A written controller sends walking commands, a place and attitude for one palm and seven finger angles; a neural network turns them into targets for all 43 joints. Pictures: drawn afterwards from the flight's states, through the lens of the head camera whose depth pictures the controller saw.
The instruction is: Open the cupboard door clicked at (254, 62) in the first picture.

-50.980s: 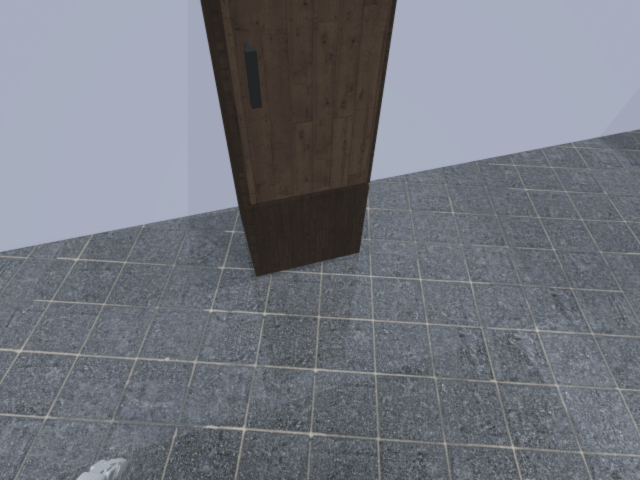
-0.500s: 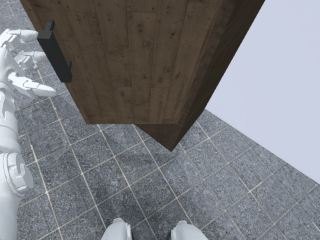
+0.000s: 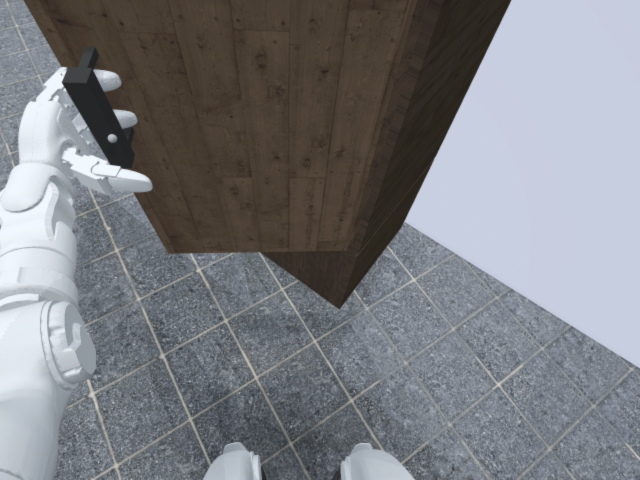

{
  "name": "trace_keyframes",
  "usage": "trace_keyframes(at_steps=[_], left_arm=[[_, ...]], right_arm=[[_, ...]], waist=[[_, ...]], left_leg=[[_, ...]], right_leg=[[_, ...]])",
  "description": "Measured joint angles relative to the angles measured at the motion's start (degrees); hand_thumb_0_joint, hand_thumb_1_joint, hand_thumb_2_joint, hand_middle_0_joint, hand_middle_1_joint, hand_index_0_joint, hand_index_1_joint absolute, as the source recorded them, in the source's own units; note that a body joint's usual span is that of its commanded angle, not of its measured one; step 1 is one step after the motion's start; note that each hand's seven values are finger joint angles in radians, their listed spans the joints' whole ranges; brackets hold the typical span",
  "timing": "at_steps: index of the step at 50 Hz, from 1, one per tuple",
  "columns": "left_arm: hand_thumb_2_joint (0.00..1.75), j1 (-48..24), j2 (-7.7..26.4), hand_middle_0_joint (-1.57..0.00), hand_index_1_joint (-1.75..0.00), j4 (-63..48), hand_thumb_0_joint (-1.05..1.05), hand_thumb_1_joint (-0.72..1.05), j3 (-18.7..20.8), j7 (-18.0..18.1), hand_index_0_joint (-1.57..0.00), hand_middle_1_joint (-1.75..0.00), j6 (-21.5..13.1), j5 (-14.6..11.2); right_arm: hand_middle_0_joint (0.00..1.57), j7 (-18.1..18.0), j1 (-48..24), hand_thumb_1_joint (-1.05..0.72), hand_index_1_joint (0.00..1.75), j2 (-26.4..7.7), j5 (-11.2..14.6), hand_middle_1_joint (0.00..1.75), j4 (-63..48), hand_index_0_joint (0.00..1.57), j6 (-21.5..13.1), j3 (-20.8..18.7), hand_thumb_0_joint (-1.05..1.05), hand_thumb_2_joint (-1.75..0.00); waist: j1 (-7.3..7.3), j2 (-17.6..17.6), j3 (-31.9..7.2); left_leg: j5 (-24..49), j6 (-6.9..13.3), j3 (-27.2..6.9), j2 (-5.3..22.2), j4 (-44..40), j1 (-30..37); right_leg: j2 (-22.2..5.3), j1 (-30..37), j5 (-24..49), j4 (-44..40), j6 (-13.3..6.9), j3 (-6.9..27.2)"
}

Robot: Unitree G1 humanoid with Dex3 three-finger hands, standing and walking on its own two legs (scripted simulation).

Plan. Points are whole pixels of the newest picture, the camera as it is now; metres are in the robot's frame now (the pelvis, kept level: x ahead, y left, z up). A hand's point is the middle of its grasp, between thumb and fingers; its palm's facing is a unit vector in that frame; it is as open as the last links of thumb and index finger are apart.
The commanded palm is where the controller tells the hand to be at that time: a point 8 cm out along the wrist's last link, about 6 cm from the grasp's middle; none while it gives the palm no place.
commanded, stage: slide the fingers in behind the handle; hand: left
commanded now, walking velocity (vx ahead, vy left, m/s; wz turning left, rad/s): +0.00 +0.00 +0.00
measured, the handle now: (107, 111) +0.55 +0.22 +0.11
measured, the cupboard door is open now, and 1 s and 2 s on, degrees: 40 39 58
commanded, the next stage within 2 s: close the thumb around the handle in 0.48 s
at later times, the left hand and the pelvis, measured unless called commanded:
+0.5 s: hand (115, 136) +0.51 +0.20 +0.11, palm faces -0.03 -1.00 -0.02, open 13.8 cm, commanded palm +0.49 +0.25 +0.10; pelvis +0.00 +0.00 +0.00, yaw +0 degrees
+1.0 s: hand (104, 140) +0.51 +0.22 +0.10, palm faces -0.04 -1.00 +0.00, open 9.1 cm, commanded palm +0.49 +0.26 +0.10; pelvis +0.01 +0.01 +0.00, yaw +0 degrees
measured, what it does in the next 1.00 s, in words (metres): stands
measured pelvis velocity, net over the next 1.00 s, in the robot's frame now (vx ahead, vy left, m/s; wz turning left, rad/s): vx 0.01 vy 0.01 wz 0.00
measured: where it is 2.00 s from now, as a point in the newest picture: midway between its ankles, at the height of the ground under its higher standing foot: outside the picture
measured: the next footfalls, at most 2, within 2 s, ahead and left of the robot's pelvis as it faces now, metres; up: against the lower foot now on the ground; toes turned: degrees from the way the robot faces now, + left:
none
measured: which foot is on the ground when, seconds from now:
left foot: down 0.00-1.00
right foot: down 0.00-1.00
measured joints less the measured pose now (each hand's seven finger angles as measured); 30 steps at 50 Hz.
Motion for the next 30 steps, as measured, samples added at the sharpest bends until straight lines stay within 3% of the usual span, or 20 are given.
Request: trace_keyframes(at_steps=[3,7,12,19,30], left_arm=[[0.3,0.4,0.5,-0.3,-1.22,-0.9,-0.01,-0.5,-0.4,1.1,-0.31,-1.2,-1.1,0.8],[0.3,0.2,0.5,-0.3,-1.21,-0.4,-0.01,-0.5,-0.8,0.2,-0.31,-1.2,-1.2,-0.1],[0.3,-0.9,1.4,-0.3,-1.21,1.4,-0.01,-0.5,-0.4,-0.8,-0.31,-1.2,0.2,0.0],[0.3,0.2,0.9,-0.3,-1.21,-0.7,-0.01,-0.5,-0.5,-0.2,-0.31,-1.2,-1.6,-0.3],[0.3,-0.8,1.6,-0.32,-1.24,0.6,-0.01,-0.5,-0.2,-1.2,-0.35,-1.21,-0.1,0.1]], right_arm=[[0.2,0.3,0.7,-0.91,0.3,0.1,-0.1,0.29,-0.4,0.2,-0.1,-0.2,0.01,-0.9],[0.2,0.4,1.4,-0.91,0.3,0.2,0.1,0.29,0.4,0.2,0.4,0.1,0.01,-0.9],[0.2,-0.1,2.0,-0.91,0.3,0.0,0.3,0.29,1.1,0.2,0.5,0.2,0.01,-0.9],[0.2,-0.1,2.9,-0.91,0.3,-0.4,0.1,0.29,1.7,0.2,0.2,-0.6,0.01,-0.9],[0.2,-0.2,2.1,-0.91,0.3,-0.5,0.2,0.29,1.0,0.2,0.4,-0.4,0.01,-0.9]], waist=[[0.18,0.3,0.2],[0.61,0.3,0.5],[0.03,0.3,0.7],[0.17,0.3,0.5],[0.0,0.0,0.2]], left_leg=[[0.0,-0.1,0.3,0.1,0.2,-0.4],[0.1,-0.2,0.3,0.2,0.0,-0.2],[0.3,-0.3,-0.1,0.3,0.0,-0.6],[0.2,-0.4,0.0,0.4,0.0,-0.8],[0.2,-0.3,0.0,0.3,-0.4,-0.5]], right_leg=[[0.1,-0.7,0.0,0.5,-0.1,0.3],[0.2,-0.6,0.0,0.5,-0.2,0.3],[0.3,-0.8,0.1,0.3,-0.4,0.0],[0.4,-1.1,0.1,0.3,-0.4,0.1],[0.3,-0.6,0.1,-0.3,-0.2,0.2]])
